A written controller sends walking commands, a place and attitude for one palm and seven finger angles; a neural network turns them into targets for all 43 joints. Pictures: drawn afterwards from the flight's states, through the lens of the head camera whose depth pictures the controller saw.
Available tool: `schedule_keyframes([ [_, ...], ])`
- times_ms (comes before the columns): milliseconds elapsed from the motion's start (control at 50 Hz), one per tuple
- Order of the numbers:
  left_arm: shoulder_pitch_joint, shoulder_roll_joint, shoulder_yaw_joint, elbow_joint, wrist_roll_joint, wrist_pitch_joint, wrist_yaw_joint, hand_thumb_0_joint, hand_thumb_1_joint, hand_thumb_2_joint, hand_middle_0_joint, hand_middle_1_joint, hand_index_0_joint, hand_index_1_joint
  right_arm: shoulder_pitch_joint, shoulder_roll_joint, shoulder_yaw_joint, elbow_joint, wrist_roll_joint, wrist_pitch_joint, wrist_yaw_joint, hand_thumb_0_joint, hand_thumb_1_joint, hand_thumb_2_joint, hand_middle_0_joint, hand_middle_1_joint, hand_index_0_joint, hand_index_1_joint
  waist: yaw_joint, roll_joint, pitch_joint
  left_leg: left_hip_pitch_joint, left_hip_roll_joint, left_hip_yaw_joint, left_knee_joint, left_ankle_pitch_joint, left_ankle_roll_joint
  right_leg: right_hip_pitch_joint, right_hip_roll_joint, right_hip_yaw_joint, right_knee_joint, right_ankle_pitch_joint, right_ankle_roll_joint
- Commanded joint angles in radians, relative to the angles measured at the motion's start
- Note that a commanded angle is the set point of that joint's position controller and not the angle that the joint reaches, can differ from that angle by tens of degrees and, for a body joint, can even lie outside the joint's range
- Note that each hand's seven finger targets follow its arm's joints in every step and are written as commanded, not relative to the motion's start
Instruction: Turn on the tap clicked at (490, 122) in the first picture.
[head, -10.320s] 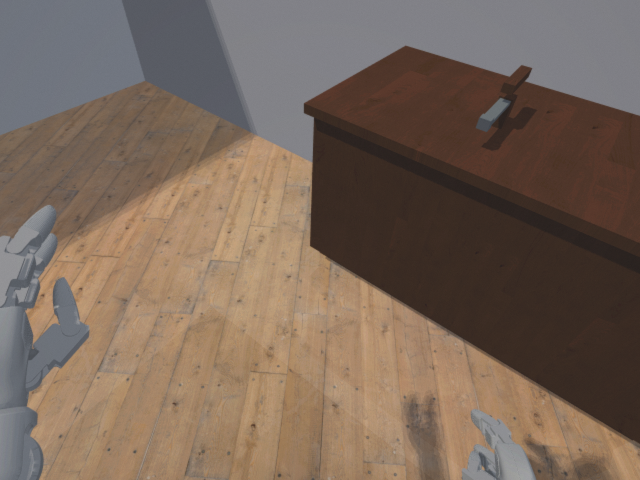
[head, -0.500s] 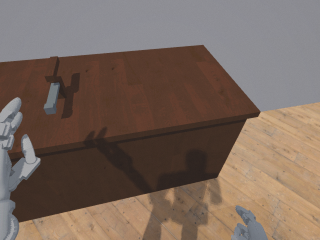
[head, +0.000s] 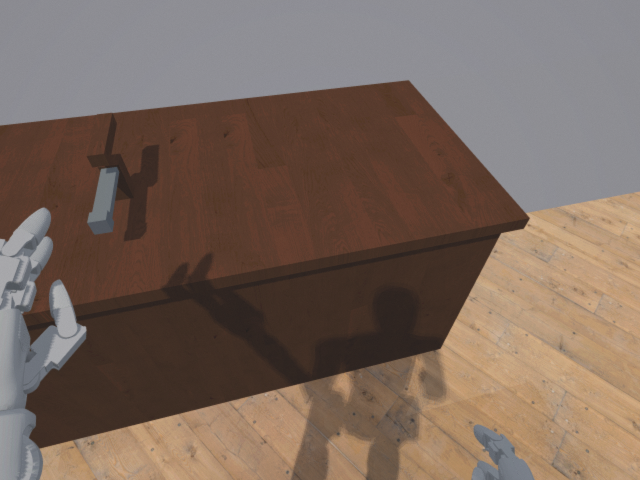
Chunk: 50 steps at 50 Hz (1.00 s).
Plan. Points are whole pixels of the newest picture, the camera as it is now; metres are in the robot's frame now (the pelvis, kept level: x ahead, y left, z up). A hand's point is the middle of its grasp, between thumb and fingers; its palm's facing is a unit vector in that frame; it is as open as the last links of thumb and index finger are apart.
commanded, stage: come to a stop and stand still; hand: left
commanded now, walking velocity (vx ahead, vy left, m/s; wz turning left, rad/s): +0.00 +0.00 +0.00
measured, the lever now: (101, 222) +0.47 +0.40 +0.02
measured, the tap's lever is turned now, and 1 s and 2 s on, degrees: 0 0 0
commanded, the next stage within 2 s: look again from close up in 0.50 s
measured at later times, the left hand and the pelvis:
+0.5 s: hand (91, 309) +0.24 +0.24 +0.15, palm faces +0.41 -0.84 -0.37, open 7.4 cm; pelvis +0.02 +0.00 +0.00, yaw +0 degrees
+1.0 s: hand (52, 308) +0.23 +0.28 +0.15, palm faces +0.40 -0.84 -0.36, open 7.4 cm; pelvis +0.02 +0.02 +0.00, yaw +0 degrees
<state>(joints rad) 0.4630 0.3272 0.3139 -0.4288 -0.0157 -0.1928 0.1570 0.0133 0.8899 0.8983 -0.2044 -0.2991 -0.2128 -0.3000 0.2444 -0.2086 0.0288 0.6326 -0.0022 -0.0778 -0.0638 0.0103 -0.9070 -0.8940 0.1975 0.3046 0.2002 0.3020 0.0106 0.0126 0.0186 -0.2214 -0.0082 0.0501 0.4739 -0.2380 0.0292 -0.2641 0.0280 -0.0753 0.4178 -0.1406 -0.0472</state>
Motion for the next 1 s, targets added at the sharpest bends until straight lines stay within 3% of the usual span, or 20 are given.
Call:
schedule_keyframes([
  [0,-0.093,0.185,0.109,-0.21,-0.006,-0.063,0.018,0.0,0.9,0.9,-0.2,-0.3,-0.2,-0.3,-0.106,-0.104,-0.046,-0.16,-0.004,-0.057,-0.015,0.0,-0.9,-0.9,0.2,0.3,0.2,0.3,-0.001,0.031,-0.084,-0.117,0.097,-0.115,-0.131,-0.057,-0.013,0.147,-0.108,0.172,-0.086,-0.064,0.027],
  [160,-0.059,0.179,0.112,-0.228,-0.016,-0.058,0.015,0.0,0.9,0.9,-0.2,-0.3,-0.2,-0.3,-0.112,-0.109,-0.05,-0.179,-0.001,-0.045,-0.013,0.0,-0.9,-0.9,0.2,0.3,0.2,0.3,-0.002,0.054,-0.127,-0.086,0.105,-0.117,-0.118,0.112,-0.024,0.207,-0.098,0.137,-0.038,0.125,0.026],
  [260,-0.058,0.182,0.113,-0.239,-0.019,-0.053,0.015,0.0,0.9,0.9,-0.2,-0.3,-0.2,-0.3,-0.116,-0.109,-0.05,-0.185,0.001,-0.037,-0.014,0.0,-0.9,-0.9,0.2,0.3,0.2,0.3,-0.004,0.045,-0.141,-0.07,0.108,-0.11,-0.099,0.155,-0.026,0.211,-0.102,0.136,-0.029,0.177,0.026],
  [380,-0.064,0.183,0.108,-0.23,-0.023,-0.047,0.017,0.0,0.9,0.9,-0.2,-0.3,-0.2,-0.3,-0.12,-0.103,-0.045,-0.185,0.001,-0.029,-0.015,0.0,-0.9,-0.9,0.2,0.3,0.2,0.3,-0.006,0.017,-0.126,-0.068,0.102,-0.105,-0.089,0.123,-0.025,0.197,-0.114,0.154,-0.049,0.163,0.024],
  [460,-0.068,0.194,0.117,-0.255,-0.022,-0.047,0.018,0.0,0.9,0.9,-0.2,-0.3,-0.2,-0.3,-0.124,-0.108,-0.047,-0.189,0.0,-0.026,-0.014,0.0,-0.9,-0.9,0.2,0.3,0.2,0.3,-0.004,0.05,-0.142,-0.07,0.102,-0.11,-0.091,0.14,-0.025,0.214,-0.111,0.144,-0.042,0.168,0.023],
  [560,-0.046,0.187,0.115,-0.238,-0.025,-0.043,0.017,0.0,0.9,0.9,-0.2,-0.3,-0.2,-0.3,-0.127,-0.107,-0.045,-0.192,0.0,-0.025,-0.014,0.0,-0.9,-0.9,0.2,0.3,0.2,0.3,-0.003,0.035,-0.12,-0.08,0.106,-0.11,-0.101,0.117,-0.023,0.202,-0.106,0.143,-0.051,0.148,0.029],
  [580,-1.152,1.004,0.702,-0.509,0.142,-0.139,0.006,0.0,0.9,0.9,-0.2,-0.3,-0.2,-0.3,0.056,-0.136,-0.073,-0.173,-0.027,-0.091,0.001,0.0,-0.9,-0.9,0.2,0.3,0.2,0.3,-0.004,-0.097,0.065,-0.17,0.087,-0.024,0.026,0.135,0.001,0.014,-0.088,0.149,-0.132,0.149,0.156],
  [600,-0.579,0.41,0.324,0.117,0.028,-0.097,-0.047,0.0,0.9,0.9,-0.2,-0.3,-0.2,-0.3,-0.063,-0.03,-0.034,-0.126,-0.006,-0.091,0.008,0.0,-0.9,-0.9,0.2,0.3,0.2,0.3,0.012,-0.067,-0.19,-0.037,0.034,-0.068,0.002,0.137,0.009,0.09,-0.173,0.166,-0.067,0.102,0.014],
  [620,-0.316,0.248,0.206,0.147,-0.004,-0.097,-0.064,0.0,0.9,0.9,-0.2,-0.3,-0.2,-0.3,-0.057,-0.097,-0.073,-0.196,0.01,-0.117,0.012,0.0,-0.9,-0.9,0.2,0.3,0.2,0.3,0.053,0.033,-0.124,0.009,0.043,-0.056,0.002,0.119,-0.016,0.091,-0.159,0.284,-0.113,0.137,0.025],
  [640,-0.251,0.205,0.135,0.014,-0.031,-0.122,-0.071,0.0,0.9,0.9,-0.2,-0.3,-0.2,-0.3,-0.045,-0.116,-0.069,-0.192,0.009,-0.117,0.03,0.0,-0.9,-0.9,0.2,0.3,0.2,0.3,0.032,0.095,-0.16,-0.012,0.038,-0.063,-0.041,0.075,-0.009,0.169,-0.167,0.243,-0.084,0.106,0.033],
  [660,-0.143,0.108,0.069,-0.003,-0.048,-0.13,-0.074,0.0,0.9,0.9,-0.2,-0.3,-0.2,-0.3,-0.068,-0.099,-0.067,-0.202,0.021,-0.128,0.05,0.0,-0.9,-0.9,0.2,0.3,0.2,0.3,0.037,0.143,-0.194,0.01,0.048,-0.062,-0.083,0.105,-0.006,0.219,-0.152,0.205,-0.049,0.106,0.029],
  [680,-0.115,0.135,0.056,-0.103,-0.045,-0.134,-0.069,0.0,0.9,0.9,-0.2,-0.3,-0.2,-0.3,-0.07,-0.115,-0.067,-0.213,0.02,-0.132,0.061,0.0,-0.9,-0.9,0.2,0.3,0.2,0.3,0.041,0.111,-0.184,0.0,0.064,-0.082,-0.096,0.128,-0.002,0.218,-0.131,0.182,-0.032,0.095,0.04],
  [740,-0.037,0.192,0.105,-0.151,-0.044,-0.126,-0.047,0.0,0.9,0.9,-0.2,-0.3,-0.2,-0.3,-0.088,-0.12,-0.067,-0.215,0.018,-0.137,0.062,0.0,-0.9,-0.9,0.2,0.3,0.2,0.3,0.043,-0.038,-0.132,-0.081,0.088,-0.12,-0.134,0.059,0.007,0.217,-0.104,0.144,-0.028,0.004,0.038],
  [760,-0.039,0.239,0.158,-0.162,-0.04,-0.121,-0.038,0.0,0.9,0.9,-0.2,-0.3,-0.2,-0.3,-0.098,-0.126,-0.069,-0.213,0.019,-0.137,0.057,0.0,-0.9,-0.9,0.2,0.3,0.2,0.3,0.038,-0.037,-0.122,-0.075,0.087,-0.121,-0.137,0.055,0.002,0.201,-0.099,0.14,-0.029,-0.001,0.031],
  [780,-0.058,0.232,0.161,-0.158,-0.042,-0.122,-0.037,0.0,0.9,0.9,-0.2,-0.3,-0.2,-0.3,-0.1,-0.121,-0.065,-0.221,0.018,-0.136,0.049,0.0,-0.9,-0.9,0.2,0.3,0.2,0.3,0.033,-0.071,-0.115,-0.088,0.09,-0.132,-0.141,0.035,0.004,0.193,-0.102,0.128,-0.03,-0.024,0.03],
  [820,-0.104,0.251,0.19,-0.169,-0.045,-0.127,-0.037,0.0,0.9,0.9,-0.2,-0.3,-0.2,-0.3,-0.105,-0.119,-0.063,-0.228,0.017,-0.139,0.034,0.0,-0.9,-0.9,0.2,0.3,0.2,0.3,0.028,-0.054,-0.092,-0.082,0.087,-0.14,-0.147,0.014,0.005,0.159,-0.099,0.137,-0.034,-0.045,0.027],
  [860,-0.192,0.297,0.227,-0.239,-0.041,-0.135,-0.035,0.0,0.9,0.9,-0.2,-0.3,-0.2,-0.3,-0.116,-0.12,-0.057,-0.229,0.012,-0.143,0.022,0.0,-0.9,-0.9,0.2,0.3,0.2,0.3,0.023,0.025,-0.091,-0.068,0.087,-0.145,-0.155,0.03,0.003,0.159,-0.092,0.134,-0.017,-0.017,0.024],
  [920,-0.218,0.228,0.163,-0.217,-0.037,-0.132,-0.041,0.0,0.9,0.9,-0.2,-0.3,-0.2,-0.3,-0.106,-0.111,-0.053,-0.22,0.012,-0.153,0.02,0.0,-0.9,-0.9,0.2,0.3,0.2,0.3,0.024,0.074,-0.109,-0.045,0.089,-0.132,-0.146,0.076,0.0,0.186,-0.09,0.124,0.001,0.047,0.022],
  [980,-0.22,0.186,0.115,-0.214,-0.031,-0.127,-0.042,0.0,0.9,0.9,-0.2,-0.3,-0.2,-0.3,-0.107,-0.113,-0.051,-0.212,0.006,-0.162,0.026,0.0,-0.9,-0.9,0.2,0.3,0.2,0.3,0.022,0.056,-0.113,-0.014,0.085,-0.118,-0.132,0.118,-0.013,0.185,-0.089,0.121,-0.013,0.08,0.02],
])
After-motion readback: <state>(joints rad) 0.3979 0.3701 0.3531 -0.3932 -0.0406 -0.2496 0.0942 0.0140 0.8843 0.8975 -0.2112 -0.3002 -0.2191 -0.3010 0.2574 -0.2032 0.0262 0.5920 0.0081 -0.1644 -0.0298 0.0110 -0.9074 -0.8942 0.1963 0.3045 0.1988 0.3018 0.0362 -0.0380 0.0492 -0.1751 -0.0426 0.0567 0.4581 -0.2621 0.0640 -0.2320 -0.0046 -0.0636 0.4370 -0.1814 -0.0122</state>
